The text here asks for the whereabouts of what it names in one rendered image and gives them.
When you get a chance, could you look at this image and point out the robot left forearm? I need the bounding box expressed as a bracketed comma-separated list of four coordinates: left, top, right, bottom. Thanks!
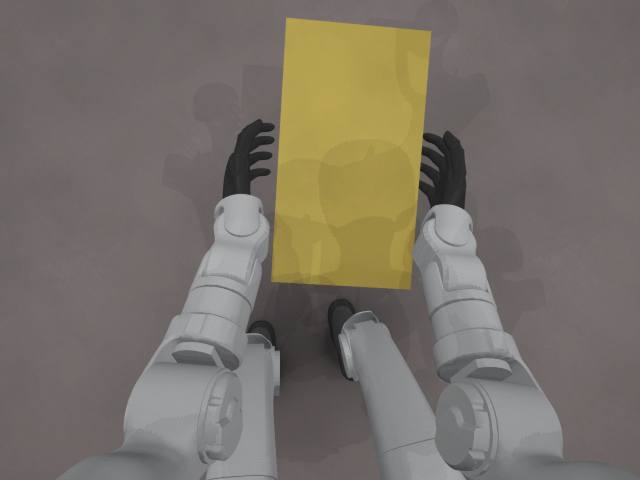
[124, 194, 270, 439]

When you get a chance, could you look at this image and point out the robot left hand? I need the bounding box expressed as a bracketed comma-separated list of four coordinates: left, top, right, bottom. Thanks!
[223, 119, 275, 199]

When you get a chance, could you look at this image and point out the robot right forearm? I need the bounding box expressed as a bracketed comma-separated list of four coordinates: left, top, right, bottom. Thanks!
[412, 204, 563, 440]

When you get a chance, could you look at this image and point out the robot left shin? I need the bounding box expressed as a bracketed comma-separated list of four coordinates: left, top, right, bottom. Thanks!
[246, 333, 272, 349]

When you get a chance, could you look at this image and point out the right robot upper arm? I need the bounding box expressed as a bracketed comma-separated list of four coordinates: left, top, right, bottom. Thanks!
[435, 377, 640, 480]

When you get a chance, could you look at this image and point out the left robot upper arm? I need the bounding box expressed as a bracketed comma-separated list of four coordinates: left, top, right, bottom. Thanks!
[56, 362, 243, 480]

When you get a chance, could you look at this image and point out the carton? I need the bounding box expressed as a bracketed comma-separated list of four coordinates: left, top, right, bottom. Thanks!
[271, 18, 431, 290]

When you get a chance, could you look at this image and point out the robot shin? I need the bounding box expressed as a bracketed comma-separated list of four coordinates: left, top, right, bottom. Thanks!
[341, 311, 391, 336]
[246, 333, 272, 349]

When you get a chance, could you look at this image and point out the robot right shin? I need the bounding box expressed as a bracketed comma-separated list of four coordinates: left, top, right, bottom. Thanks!
[341, 311, 391, 336]

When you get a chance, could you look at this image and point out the robot right hand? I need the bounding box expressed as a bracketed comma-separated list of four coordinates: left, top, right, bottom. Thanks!
[419, 131, 466, 209]

